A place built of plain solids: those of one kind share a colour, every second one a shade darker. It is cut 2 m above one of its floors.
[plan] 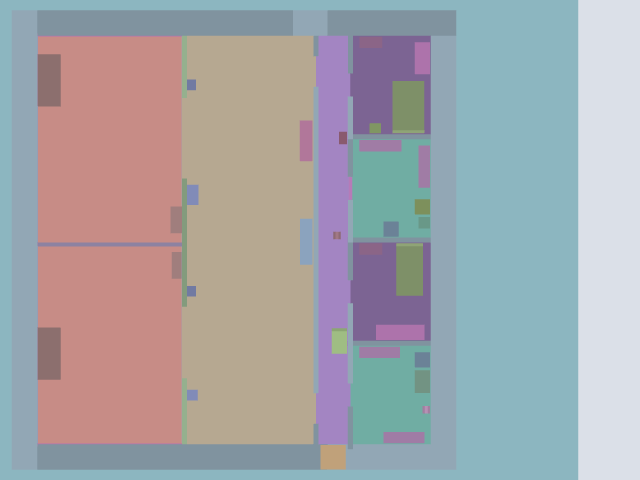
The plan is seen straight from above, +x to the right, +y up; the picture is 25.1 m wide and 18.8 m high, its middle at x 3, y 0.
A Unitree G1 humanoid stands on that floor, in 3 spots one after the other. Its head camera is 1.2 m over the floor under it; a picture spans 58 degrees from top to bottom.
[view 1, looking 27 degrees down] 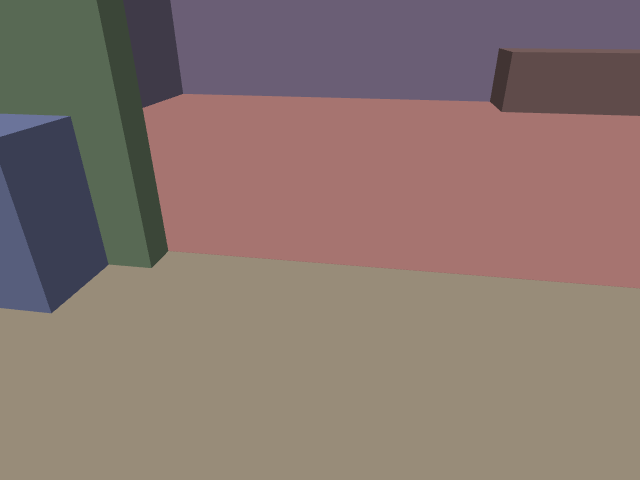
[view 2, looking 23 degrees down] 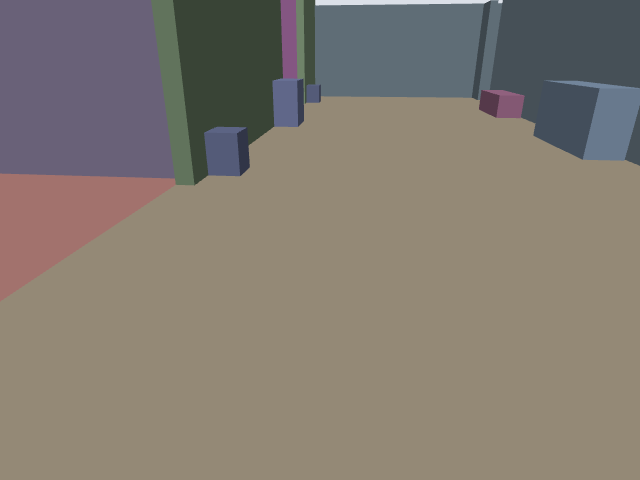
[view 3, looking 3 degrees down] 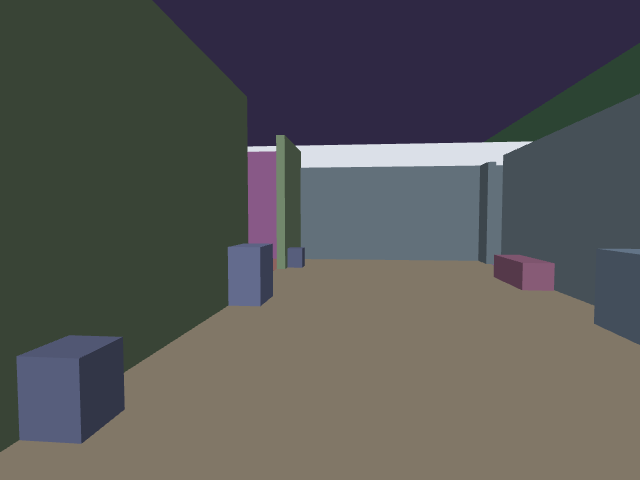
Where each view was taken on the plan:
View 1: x -0.36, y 3.63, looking -171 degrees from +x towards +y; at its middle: floor_lower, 2.64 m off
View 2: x -0.51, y -6.70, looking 96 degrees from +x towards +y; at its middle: floor_upper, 3.07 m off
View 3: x -0.36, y -4.30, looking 96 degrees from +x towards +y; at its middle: wall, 12.39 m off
